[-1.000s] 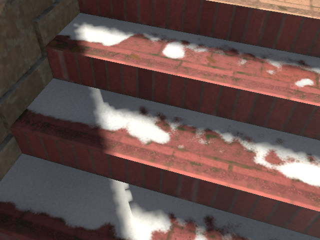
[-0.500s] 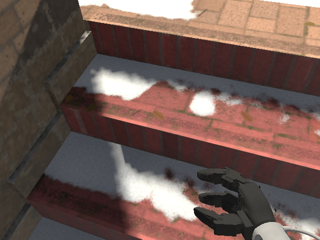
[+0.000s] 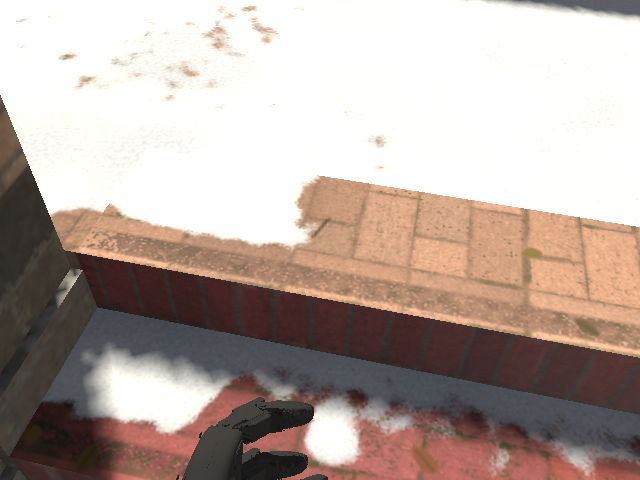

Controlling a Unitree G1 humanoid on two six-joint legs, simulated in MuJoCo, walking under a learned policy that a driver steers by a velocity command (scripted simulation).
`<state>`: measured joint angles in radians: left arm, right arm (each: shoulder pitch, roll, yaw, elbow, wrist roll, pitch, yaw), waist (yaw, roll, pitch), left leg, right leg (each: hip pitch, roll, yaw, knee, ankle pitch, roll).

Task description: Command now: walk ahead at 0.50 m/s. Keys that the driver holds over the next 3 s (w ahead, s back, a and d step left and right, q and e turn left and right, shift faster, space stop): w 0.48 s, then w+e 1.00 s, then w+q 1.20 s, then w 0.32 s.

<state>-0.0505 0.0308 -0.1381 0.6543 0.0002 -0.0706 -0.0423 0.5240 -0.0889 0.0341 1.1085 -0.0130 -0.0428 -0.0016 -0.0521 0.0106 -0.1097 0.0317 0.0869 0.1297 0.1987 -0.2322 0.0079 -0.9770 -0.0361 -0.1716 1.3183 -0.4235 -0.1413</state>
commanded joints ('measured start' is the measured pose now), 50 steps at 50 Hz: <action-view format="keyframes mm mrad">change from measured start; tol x32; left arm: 1 387 294 142 67 29 -7 7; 28 776 227 114 551 -3 -5 71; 50 -40 63 65 -100 -14 63 38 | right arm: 1 -102 -278 -54 -85 -7 -29 2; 25 -908 43 109 -574 17 -43 33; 32 51 -389 -91 -270 -51 -6 10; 37 -231 39 -11 -68 -11 -50 44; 50 -29 -234 -43 -103 -29 -11 -72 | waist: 1 307 173 -198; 3 272 -300 -342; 6 68 -22 96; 26 128 -66 213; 30 -237 -399 -175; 32 -165 274 -443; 36 37 -30 80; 50 56 171 158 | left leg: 1 -171 142 -80 536 1517 155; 3 -738 -198 -342 1409 92 71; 19 -1612 -59 -187 1836 232 74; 23 -1708 28 -101 1665 165 42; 28 -599 -145 175 1072 -164 127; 32 210 318 -1004 186 141 397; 35 -282 284 -651 158 -231 203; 41 -480 103 13 196 120 -54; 50 -256 227 33 -60 230 57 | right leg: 1 702 -49 339 -337 79 -109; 3 1048 -312 1250 -1103 -284 -252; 6 525 -246 704 -938 -196 -56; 12 486 -131 235 -929 136 86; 25 806 -254 351 -1331 429 -15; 29 923 -185 172 -927 2176 -25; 31 688 -92 260 -436 1655 5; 32 470 153 344 15 330 44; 36 48 62 355 773 337 -52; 50 -356 -88 100 474 298 82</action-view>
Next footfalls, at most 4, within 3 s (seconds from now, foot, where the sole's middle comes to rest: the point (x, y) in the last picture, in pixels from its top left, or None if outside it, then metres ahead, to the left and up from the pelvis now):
0.60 left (262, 433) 0.52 0.09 -0.48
1.14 right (405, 252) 0.77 -0.17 -0.32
1.82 left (407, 113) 1.20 -0.24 -0.32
2.30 right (493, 71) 1.39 -0.48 -0.32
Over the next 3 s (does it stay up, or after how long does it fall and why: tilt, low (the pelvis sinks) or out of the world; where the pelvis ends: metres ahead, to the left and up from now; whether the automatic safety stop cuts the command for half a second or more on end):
stays up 1.61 -0.28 0.46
